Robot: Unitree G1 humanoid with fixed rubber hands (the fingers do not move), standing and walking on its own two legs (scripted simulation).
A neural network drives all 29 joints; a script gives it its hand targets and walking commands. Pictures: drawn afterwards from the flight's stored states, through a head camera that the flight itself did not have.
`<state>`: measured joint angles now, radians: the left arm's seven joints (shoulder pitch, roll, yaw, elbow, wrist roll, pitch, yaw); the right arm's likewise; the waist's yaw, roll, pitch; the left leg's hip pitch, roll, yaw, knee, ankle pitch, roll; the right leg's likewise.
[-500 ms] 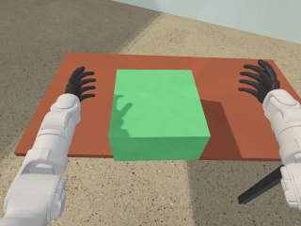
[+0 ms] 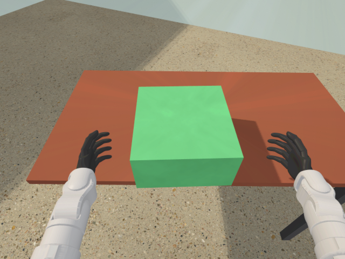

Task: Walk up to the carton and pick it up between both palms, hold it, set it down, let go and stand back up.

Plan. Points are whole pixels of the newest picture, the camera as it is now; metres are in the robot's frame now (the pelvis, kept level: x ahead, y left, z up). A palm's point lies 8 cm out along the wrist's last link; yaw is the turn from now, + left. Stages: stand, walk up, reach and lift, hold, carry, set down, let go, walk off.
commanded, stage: set down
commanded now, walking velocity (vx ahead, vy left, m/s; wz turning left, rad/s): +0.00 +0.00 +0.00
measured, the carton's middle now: (182, 132) +0.49 -0.03 -0.02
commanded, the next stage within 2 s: let go in 1.64 s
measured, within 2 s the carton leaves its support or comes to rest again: neither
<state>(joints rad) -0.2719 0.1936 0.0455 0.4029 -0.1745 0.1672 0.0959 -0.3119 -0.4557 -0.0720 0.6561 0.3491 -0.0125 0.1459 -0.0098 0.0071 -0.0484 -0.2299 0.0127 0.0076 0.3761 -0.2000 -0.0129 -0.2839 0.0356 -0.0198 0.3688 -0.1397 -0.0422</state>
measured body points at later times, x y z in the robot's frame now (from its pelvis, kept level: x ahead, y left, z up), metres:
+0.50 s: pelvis +0.02 +0.01 +0.00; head +0.01 +0.00 +0.45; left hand +0.27 +0.21 +0.01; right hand +0.27 -0.27 +0.02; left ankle -0.01 +0.13 -0.74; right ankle +0.03 -0.09 -0.74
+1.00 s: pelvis +0.02 +0.01 +0.00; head +0.02 +0.02 +0.45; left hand +0.23 +0.22 -0.04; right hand +0.22 -0.25 -0.03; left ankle -0.01 +0.13 -0.74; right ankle +0.03 -0.09 -0.74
